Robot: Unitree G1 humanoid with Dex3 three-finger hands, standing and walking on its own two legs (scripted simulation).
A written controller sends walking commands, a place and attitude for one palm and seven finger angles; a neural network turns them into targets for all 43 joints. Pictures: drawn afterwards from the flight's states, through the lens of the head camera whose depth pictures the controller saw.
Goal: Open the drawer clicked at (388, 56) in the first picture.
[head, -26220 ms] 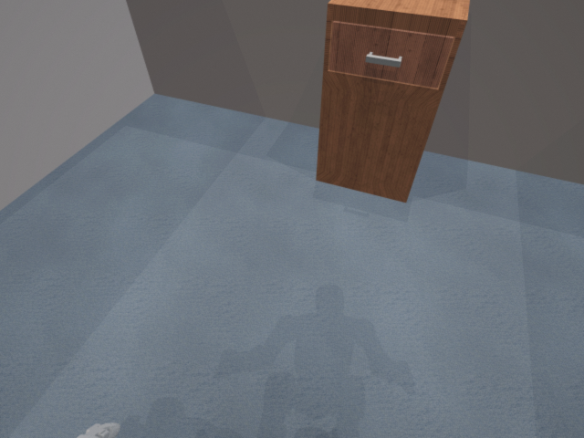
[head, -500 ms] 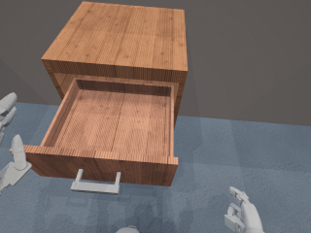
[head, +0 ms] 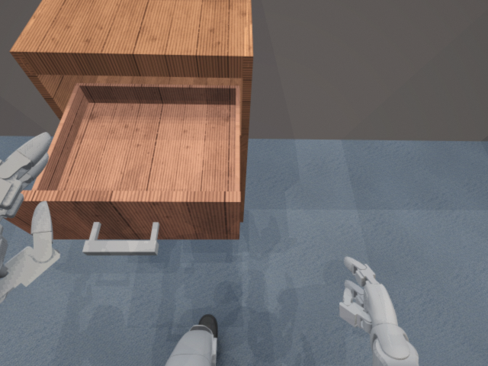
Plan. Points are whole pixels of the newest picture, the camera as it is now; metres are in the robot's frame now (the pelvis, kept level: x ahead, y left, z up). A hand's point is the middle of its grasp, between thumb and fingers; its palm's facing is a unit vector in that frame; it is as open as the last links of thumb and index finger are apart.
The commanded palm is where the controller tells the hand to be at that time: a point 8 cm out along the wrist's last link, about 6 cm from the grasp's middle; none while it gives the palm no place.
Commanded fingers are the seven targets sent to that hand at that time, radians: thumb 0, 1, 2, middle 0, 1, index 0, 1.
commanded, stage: step back with the hand held close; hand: left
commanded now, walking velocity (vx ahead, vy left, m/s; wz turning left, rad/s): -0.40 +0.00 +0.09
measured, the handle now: (123, 237) +0.32 +0.25 -0.07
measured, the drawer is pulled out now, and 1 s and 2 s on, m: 0.30 0.30 0.30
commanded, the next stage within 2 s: stop stepping back and stand still in 0.16 s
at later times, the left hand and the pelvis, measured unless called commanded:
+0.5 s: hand out of the picture +0.07 +0.15 +0.18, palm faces +0.33 -0.79 -0.53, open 7.4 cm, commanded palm +0.01 +0.21 +0.19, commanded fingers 0.00 0.90 0.90 -0.20 -0.30 -0.20 -0.30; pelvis -0.11 -0.07 +0.00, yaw +2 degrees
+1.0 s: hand out of the picture +0.03 +0.17 +0.17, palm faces +0.44 -0.79 -0.42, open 7.4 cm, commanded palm -0.03 +0.21 +0.19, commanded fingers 0.00 0.90 0.90 -0.20 -0.30 -0.20 -0.30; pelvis -0.14 -0.08 +0.00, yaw +4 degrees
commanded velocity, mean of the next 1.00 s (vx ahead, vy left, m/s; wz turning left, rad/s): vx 0.03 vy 0.05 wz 0.01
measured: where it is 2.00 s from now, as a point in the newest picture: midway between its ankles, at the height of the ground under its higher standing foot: outside the picture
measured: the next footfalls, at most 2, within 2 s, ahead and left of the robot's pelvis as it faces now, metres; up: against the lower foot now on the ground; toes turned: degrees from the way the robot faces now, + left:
left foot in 0.18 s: +0.00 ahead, +0.07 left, +0.00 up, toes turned +3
right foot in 0.42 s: -0.05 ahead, -0.17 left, +0.00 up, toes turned +1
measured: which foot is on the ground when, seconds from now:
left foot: up 0.00-0.16, down 0.18-0.44, up 0.46-0.66, down 0.68-1.00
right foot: down 0.00-0.18, up 0.20-0.40, down 0.42-1.00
